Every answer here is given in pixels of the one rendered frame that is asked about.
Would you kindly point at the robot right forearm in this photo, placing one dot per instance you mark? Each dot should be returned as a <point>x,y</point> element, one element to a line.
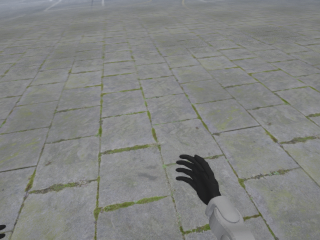
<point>225,221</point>

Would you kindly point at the right robot hand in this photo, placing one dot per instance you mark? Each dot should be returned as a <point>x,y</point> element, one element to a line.
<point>202,177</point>

